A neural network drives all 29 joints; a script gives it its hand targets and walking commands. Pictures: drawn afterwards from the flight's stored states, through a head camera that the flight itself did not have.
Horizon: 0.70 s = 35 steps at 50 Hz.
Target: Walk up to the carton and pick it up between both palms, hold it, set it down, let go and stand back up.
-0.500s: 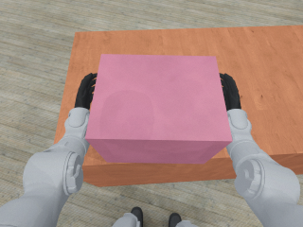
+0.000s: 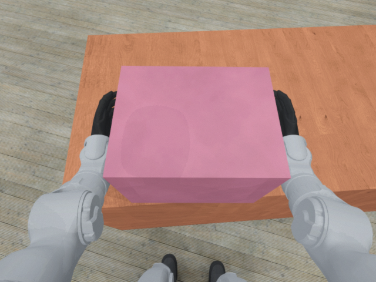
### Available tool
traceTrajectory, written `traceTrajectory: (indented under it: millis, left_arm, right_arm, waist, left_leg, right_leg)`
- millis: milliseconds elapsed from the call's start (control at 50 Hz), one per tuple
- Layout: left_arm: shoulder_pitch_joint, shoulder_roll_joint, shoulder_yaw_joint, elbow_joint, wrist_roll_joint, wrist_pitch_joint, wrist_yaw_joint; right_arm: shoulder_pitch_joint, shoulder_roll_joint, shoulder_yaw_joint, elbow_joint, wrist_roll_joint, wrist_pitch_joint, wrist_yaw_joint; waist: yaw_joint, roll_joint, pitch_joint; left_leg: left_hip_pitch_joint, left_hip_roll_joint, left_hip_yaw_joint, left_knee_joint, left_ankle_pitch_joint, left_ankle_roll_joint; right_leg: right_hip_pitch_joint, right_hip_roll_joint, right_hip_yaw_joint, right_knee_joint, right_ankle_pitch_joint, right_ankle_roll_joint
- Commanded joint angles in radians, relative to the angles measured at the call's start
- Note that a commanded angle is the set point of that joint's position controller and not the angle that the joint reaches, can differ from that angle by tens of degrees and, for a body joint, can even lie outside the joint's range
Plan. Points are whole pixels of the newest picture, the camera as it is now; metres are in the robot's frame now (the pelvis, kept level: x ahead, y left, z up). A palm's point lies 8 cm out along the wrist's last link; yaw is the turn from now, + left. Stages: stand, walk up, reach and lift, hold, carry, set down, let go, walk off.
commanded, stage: set down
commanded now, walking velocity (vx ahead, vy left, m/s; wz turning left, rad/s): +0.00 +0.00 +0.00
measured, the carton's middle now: (193, 141) +0.40 +0.02 -0.02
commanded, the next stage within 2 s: none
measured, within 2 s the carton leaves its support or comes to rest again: neither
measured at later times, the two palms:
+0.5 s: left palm (80, 122) +0.41 +0.26 +0.03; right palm (317, 123) +0.44 -0.24 +0.02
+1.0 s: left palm (62, 102) +0.41 +0.26 +0.10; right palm (326, 101) +0.44 -0.22 +0.09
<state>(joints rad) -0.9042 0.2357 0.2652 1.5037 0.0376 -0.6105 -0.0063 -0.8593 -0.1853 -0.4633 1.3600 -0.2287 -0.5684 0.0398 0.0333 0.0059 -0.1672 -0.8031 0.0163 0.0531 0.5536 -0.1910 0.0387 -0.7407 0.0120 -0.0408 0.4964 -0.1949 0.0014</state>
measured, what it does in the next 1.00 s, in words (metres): stands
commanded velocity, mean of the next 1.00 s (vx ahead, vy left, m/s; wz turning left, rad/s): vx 0.00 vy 0.00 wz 0.00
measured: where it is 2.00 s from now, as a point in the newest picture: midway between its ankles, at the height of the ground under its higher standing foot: outside the picture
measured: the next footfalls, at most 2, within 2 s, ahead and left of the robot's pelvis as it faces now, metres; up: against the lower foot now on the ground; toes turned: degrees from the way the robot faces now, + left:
none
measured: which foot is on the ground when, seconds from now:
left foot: down 0.00-1.00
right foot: down 0.00-1.00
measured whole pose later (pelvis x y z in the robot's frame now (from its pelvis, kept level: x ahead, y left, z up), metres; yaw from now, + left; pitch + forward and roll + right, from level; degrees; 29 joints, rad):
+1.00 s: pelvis -0.02 -0.02 +0.00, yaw +2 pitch +20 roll -2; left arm -0.96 0.47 -0.14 1.23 -0.42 -0.14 -0.04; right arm -0.92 -0.39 0.14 1.17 0.49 -0.12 0.00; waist 0.02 -0.01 -0.21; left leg -0.76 0.03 -0.01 0.60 -0.19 0.00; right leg -0.70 0.03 -0.07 0.56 -0.22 -0.03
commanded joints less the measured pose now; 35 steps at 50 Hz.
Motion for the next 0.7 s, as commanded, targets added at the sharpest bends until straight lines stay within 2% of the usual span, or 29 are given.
traceTrajectory:
  millis: [0, 40, 80, 100, 140, 240, 420, 520, 680]
  left_arm:
    - [-0.359, -0.06, -0.043, -0.117, 0.023, -0.007, -0.014]
    - [-0.355, 0.124, -0.102, -0.15, -0.103, 0.013, 0.035]
    - [-0.364, 0.188, -0.192, -0.173, -0.239, 0.035, 0.059]
    - [-0.367, 0.197, -0.23, -0.168, -0.283, 0.042, 0.06]
    - [-0.384, 0.218, -0.279, -0.152, -0.326, 0.053, 0.051]
    - [-0.414, 0.264, -0.336, -0.189, -0.364, 0.091, 0.019]
    - [-0.467, 0.345, -0.409, -0.311, -0.46, 0.208, -0.021]
    - [-0.509, 0.385, -0.42, -0.362, -0.494, 0.281, -0.029]
    - [-0.545, 0.435, -0.392, -0.326, -0.482, 0.346, -0.033]
  right_arm:
    - [-0.295, 0.109, 0.166, -0.01, 0.017, 0.017, 0.042]
    - [-0.328, -0.097, 0.276, -0.063, 0.209, 0.032, -0.013]
    - [-0.359, -0.194, 0.392, -0.091, 0.387, 0.045, -0.047]
    - [-0.367, -0.223, 0.428, -0.09, 0.44, 0.047, -0.053]
    - [-0.388, -0.272, 0.466, -0.083, 0.496, 0.049, -0.055]
    - [-0.43, -0.356, 0.532, -0.108, 0.589, 0.065, -0.039]
    - [-0.469, -0.42, 0.638, -0.208, 0.75, 0.186, 0.002]
    - [-0.505, -0.431, 0.644, -0.286, 0.776, 0.268, 0.003]
    - [-0.539, -0.415, 0.622, -0.301, 0.754, 0.35, -0.027]
  waist:
    - [0.019, 0.01, -0.624]
    - [0.024, 0.024, -0.792]
    - [0.019, 0.041, -0.905]
    - [0.017, 0.045, -0.918]
    - [0.015, 0.048, -0.907]
    - [0.015, 0.043, -0.909]
    - [0.009, 0.008, -0.879]
    - [0.011, -0.014, -0.865]
    - [0.012, -0.033, -0.776]
  left_leg:
    - [0.416, 0.028, 0.004, 0.019, 0.392, -0.081]
    - [0.431, 0.024, -0.002, 0.058, 0.494, -0.099]
    - [0.462, 0.027, -0.016, 0.117, 0.584, -0.12]
    - [0.476, 0.028, -0.022, 0.145, 0.602, -0.128]
    - [0.491, 0.026, -0.024, 0.185, 0.599, -0.139]
    - [0.48, 0.018, -0.026, 0.226, 0.589, -0.149]
    - [0.382, 0.001, -0.034, 0.217, 0.4, -0.105]
    - [0.319, -0.01, -0.032, 0.19, 0.292, -0.079]
    - [0.218, -0.024, -0.028, 0.12, 0.16, -0.051]
  right_leg:
    - [0.191, -0.003, -0.012, -0.022, 0.213, 0.016]
    - [0.23, 0.019, 0.005, 0.012, 0.316, 0.017]
    - [0.193, 0.042, 0.0, 0.052, 0.361, 0.018]
    - [0.151, 0.05, -0.009, 0.069, 0.349, 0.018]
    - [0.086, 0.058, -0.027, 0.094, 0.314, 0.022]
    - [0.054, 0.066, -0.049, 0.143, 0.317, 0.037]
    - [0.075, 0.051, -0.032, 0.166, 0.232, 0.053]
    - [0.141, 0.035, -0.007, 0.157, 0.198, 0.057]
    - [0.283, 0.005, 0.031, 0.127, 0.175, 0.059]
